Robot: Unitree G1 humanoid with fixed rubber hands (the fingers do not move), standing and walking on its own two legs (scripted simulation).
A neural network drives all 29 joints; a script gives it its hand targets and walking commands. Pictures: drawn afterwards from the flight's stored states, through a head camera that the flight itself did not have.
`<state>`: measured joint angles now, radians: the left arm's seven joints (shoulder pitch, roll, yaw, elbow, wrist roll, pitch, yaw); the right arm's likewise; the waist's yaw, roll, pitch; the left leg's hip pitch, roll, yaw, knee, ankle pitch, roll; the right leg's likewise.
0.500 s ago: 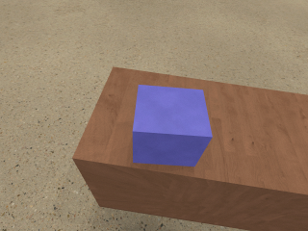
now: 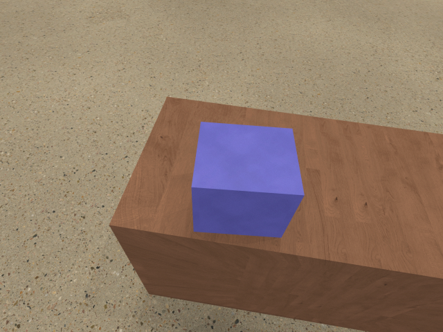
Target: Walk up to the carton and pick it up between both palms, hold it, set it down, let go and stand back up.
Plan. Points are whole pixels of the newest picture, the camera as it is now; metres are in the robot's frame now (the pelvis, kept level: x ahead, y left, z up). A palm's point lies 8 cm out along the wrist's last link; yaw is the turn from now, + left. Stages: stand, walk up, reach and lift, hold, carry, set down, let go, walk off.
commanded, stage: walk up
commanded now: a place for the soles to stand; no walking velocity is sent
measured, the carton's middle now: (242, 181) +0.44 -0.06 -0.04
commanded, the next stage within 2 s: reach and lift in 0.16 s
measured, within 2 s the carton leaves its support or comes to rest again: neither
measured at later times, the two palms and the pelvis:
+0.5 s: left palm (108, 302) +0.19 +0.21 -0.09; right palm (336, 328) +0.15 -0.22 -0.10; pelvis -0.03 -0.01 -0.01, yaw -4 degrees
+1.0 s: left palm (93, 309) +0.18 +0.23 -0.08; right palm out of the picture +0.13 -0.22 -0.08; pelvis -0.01 +0.01 +0.00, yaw -6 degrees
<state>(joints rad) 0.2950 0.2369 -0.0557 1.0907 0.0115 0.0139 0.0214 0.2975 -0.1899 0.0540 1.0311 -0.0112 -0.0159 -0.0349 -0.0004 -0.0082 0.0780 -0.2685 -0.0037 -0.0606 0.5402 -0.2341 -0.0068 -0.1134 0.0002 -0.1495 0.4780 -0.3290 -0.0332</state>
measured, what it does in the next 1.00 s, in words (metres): stands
